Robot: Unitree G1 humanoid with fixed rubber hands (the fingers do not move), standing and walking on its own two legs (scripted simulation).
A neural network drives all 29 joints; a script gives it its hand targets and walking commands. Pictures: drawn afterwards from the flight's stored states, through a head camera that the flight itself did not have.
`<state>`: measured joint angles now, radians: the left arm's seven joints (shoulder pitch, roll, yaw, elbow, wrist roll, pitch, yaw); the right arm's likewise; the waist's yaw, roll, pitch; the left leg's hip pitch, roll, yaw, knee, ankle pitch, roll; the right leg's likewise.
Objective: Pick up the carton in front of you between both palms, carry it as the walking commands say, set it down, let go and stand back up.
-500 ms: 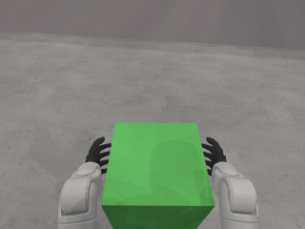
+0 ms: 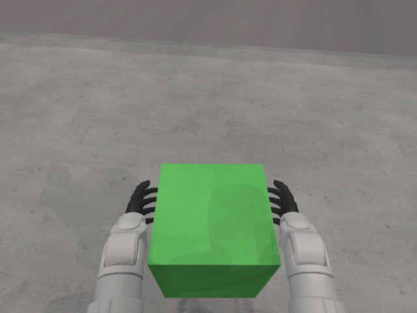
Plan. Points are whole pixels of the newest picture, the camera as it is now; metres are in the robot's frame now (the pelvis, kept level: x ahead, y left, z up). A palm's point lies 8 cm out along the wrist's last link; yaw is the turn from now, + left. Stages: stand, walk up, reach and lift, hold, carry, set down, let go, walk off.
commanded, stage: carry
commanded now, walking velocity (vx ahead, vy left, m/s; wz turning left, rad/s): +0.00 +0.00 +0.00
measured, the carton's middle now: (211, 234) +0.29 +0.00 -0.05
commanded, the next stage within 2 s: hold in 0.24 s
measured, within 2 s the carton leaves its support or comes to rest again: neither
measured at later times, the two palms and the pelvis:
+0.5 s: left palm (131, 227) +0.26 +0.15 +0.04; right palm (293, 230) +0.26 -0.15 +0.04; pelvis -0.02 +0.00 +0.01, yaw -1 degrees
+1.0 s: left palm (128, 235) +0.24 +0.15 +0.05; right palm (295, 228) +0.25 -0.15 +0.05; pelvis -0.04 -0.01 +0.00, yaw +2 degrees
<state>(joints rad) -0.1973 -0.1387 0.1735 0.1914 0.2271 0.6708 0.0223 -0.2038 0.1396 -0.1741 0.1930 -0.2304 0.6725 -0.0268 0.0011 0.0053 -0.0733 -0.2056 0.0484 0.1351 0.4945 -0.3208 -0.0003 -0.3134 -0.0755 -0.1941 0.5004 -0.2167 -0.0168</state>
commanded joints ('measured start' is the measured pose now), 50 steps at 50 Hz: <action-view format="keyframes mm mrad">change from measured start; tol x8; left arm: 1 -461 -851 -576 -102 -232 -38 -207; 12 -426 -849 -567 -126 -235 28 -210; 13 -321 -863 -545 -133 -240 29 -212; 50 -643 -959 -427 131 -191 -19 -302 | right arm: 1 -448 855 581 -97 235 -36 210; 12 -416 856 574 -123 239 31 212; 13 -299 865 565 -138 245 35 212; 50 -597 987 472 101 196 26 299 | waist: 1 0 -4 -263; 12 1 -5 -242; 13 0 44 -138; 50 -1 -17 -82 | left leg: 1 16 107 -87 -70 243 16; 12 2 106 -87 -66 249 15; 13 38 -124 -228 -124 553 18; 14 31 -111 -248 -121 569 20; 36 -124 -97 -238 -238 -29 45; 50 -86 -115 -222 -204 -16 47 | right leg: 1 168 -103 110 -39 255 -3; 12 148 -104 110 -37 256 0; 13 398 155 271 -74 548 -13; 15 494 140 289 -75 595 -4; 31 463 161 251 -134 112 12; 50 433 134 269 -166 -51 27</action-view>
